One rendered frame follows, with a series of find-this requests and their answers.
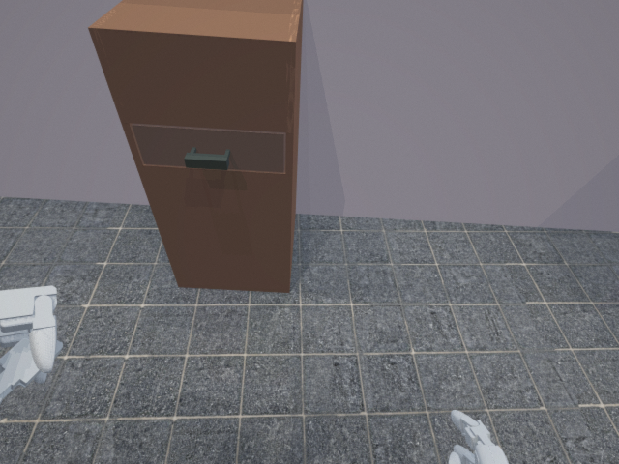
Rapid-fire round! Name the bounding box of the cabinet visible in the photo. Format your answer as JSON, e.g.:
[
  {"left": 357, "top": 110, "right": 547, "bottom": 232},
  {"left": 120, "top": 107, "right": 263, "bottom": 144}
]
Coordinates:
[{"left": 88, "top": 0, "right": 304, "bottom": 293}]

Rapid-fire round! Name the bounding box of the robot left hand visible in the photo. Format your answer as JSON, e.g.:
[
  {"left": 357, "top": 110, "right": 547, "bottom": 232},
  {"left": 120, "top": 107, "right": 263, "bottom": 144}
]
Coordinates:
[{"left": 0, "top": 285, "right": 63, "bottom": 404}]

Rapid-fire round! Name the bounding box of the drawer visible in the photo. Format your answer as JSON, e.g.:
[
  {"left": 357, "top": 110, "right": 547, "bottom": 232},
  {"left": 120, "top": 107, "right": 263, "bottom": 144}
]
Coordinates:
[{"left": 132, "top": 124, "right": 286, "bottom": 172}]

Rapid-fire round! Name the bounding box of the robot right hand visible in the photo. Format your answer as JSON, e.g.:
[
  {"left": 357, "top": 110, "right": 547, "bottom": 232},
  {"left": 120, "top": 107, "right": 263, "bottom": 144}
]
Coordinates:
[{"left": 448, "top": 410, "right": 509, "bottom": 464}]

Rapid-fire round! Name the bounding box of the handle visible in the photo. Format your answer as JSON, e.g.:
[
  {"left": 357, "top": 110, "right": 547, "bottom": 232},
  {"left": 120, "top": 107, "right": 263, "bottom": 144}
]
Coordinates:
[{"left": 184, "top": 147, "right": 230, "bottom": 170}]

